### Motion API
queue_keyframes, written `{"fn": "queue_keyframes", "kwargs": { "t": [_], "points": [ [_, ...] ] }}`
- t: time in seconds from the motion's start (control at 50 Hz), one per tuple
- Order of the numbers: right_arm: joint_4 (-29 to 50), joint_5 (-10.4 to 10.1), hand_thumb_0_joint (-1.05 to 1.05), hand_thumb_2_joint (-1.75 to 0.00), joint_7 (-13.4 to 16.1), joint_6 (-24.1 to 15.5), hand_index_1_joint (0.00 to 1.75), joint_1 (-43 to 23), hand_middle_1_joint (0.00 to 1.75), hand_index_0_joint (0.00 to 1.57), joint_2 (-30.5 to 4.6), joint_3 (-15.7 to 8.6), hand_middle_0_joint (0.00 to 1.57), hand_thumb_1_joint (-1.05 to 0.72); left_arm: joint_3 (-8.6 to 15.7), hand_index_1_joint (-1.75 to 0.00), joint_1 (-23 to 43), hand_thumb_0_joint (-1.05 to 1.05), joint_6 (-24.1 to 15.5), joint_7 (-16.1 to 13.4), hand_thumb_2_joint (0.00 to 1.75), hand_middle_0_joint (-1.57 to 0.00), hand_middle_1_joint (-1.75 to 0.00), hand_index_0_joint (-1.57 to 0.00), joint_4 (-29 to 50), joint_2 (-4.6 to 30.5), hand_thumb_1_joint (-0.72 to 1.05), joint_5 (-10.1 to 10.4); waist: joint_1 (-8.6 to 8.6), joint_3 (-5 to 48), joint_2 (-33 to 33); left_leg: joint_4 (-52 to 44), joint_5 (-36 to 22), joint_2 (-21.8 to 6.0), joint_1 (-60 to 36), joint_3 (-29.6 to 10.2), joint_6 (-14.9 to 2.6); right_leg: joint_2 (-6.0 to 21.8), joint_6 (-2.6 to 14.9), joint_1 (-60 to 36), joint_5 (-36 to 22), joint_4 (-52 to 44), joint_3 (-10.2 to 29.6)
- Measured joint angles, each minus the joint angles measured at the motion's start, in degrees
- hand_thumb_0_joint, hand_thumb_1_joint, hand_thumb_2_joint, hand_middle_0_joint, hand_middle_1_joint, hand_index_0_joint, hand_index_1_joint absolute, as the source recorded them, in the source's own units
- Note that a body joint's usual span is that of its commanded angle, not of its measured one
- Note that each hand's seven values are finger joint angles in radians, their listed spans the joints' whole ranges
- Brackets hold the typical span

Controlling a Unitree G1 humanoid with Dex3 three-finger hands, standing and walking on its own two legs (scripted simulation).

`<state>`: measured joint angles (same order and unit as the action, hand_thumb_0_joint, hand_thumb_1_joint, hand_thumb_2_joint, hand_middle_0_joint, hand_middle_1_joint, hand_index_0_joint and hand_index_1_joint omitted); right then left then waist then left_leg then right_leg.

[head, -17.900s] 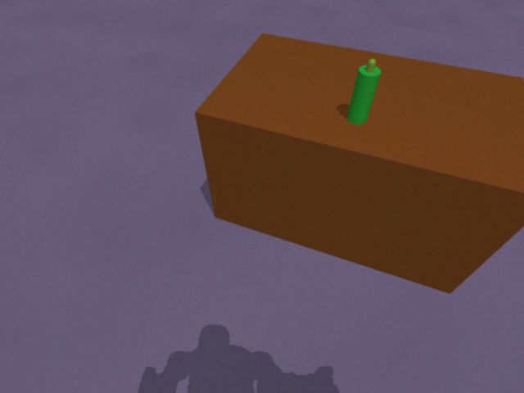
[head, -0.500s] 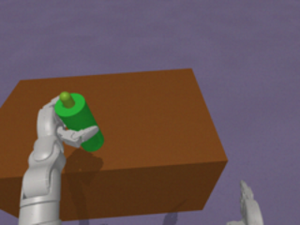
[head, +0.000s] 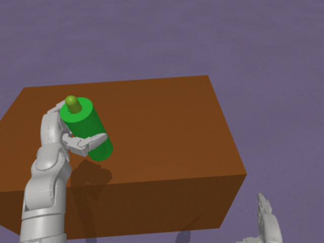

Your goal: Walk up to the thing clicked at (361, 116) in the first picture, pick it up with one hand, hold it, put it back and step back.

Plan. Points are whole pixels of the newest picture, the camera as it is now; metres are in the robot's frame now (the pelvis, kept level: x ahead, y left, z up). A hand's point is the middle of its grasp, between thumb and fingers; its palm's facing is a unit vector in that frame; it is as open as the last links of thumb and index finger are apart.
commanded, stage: crouch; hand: left
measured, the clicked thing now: (88, 128) +0.32 +0.17 +0.16
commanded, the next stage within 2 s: lower in 1.38 s
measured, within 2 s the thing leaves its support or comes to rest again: neither
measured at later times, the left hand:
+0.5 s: hand (83, 136) +0.37 +0.23 +0.07, palm faces +0.30 -0.95 -0.04, open 9.8 cm
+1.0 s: hand (85, 133) +0.42 +0.25 +0.02, palm faces +0.28 -0.96 -0.03, open 9.8 cm
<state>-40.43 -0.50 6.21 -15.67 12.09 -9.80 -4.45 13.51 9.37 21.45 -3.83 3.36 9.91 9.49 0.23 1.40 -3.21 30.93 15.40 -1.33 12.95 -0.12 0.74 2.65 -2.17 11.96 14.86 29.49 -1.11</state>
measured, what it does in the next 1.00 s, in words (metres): stands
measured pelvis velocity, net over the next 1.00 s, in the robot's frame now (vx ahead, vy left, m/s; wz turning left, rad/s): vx -0.02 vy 0.00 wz -0.02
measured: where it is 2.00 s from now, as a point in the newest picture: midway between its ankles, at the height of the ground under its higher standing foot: outside the picture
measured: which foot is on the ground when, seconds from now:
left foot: down 0.00-1.00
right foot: down 0.00-1.00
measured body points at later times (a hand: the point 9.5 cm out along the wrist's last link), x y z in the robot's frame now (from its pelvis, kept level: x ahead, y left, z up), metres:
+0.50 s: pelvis -0.01 +0.00 -0.01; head +0.01 +0.00 +0.44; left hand +0.35 +0.28 +0.07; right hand +0.14 -0.27 -0.08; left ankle +0.02 +0.13 -0.73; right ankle +0.01 -0.14 -0.73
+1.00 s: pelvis -0.02 +0.00 -0.04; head +0.05 +0.03 +0.41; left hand +0.40 +0.30 +0.03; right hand +0.13 -0.27 -0.09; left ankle +0.02 +0.13 -0.73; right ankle +0.01 -0.14 -0.73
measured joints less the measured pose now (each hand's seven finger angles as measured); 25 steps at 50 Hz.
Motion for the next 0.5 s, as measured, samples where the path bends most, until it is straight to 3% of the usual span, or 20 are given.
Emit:
{"fn": "queue_keyframes", "kwargs": {
  "t": [0.1, 0.2, 0.34, 0.5],
  "points": [
    [0.6, -0.1, -0.01, -0.05, -0.2, 0.4, 0.05, 0.1, 0.05, 0.06, -0.3, -0.4, 0.05, 0.52, 0.5, -1.3, 1.7, -0.09, -0.3, -0.2, 1.05, -0.78, -1.24, -0.91, -2.8, -0.2, -0.61, 0.4, -0.45, 0.0, 0.4, -0.1, -0.1, 0.0, 0.0, 0.1, -0.03, 0.0, -0.02, 0.1, -0.1, 0.0, 0.1],
    [0.7, -0.3, -0.01, -0.05, -0.9, 0.7, 0.05, -0.2, 0.05, 0.06, -0.6, -0.7, 0.05, 0.53, 1.6, -1.29, 3.8, -0.09, -3.4, 0.0, 1.04, -0.78, -1.24, -0.92, -9.1, 0.7, -0.61, -0.1, -0.91, -0.3, 1.2, 0.1, -0.3, -0.2, 0.8, 0.2, 0.06, -0.2, 0.11, 1.0, -0.3, 0.3, 0.2],
    [1.0, -0.1, -0.01, -0.05, -2.4, 0.8, 0.05, -0.4, 0.05, 0.06, -1.2, -0.9, 0.05, 0.53, 3.9, -1.3, 6.6, -0.09, -12.4, 0.9, 1.04, -0.78, -1.24, -0.91, -21.5, 3.5, -0.61, -1.2, -1.71, -1.2, 2.4, 2.0, 0.0, -0.6, 4.3, 0.3, 0.32, -0.6, 0.35, 4.6, -0.2, 2.1, 0.4],
    [1.1, 0.5, -0.01, -0.05, -2.0, 1.8, 0.05, -1.4, 0.05, 0.06, -2.2, -1.0, 0.05, 0.53, 5.5, -1.3, 11.0, -0.09, -23.0, 2.2, 1.04, -0.79, -1.24, -0.91, -34.6, 7.1, -0.61, -1.8, -2.77, -0.8, 3.1, 6.3, 1.3, -0.9, 10.4, 0.0, 0.37, -0.8, 0.38, 10.5, 0.9, 6.0, 0.4]
  ]
}}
